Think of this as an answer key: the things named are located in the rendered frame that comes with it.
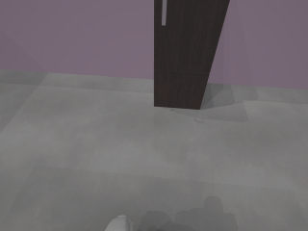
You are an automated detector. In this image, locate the cupboard door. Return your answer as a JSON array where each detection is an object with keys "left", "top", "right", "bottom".
[{"left": 156, "top": 0, "right": 227, "bottom": 72}]

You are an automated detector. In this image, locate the left robot thigh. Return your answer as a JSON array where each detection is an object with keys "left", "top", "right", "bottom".
[{"left": 105, "top": 218, "right": 134, "bottom": 231}]

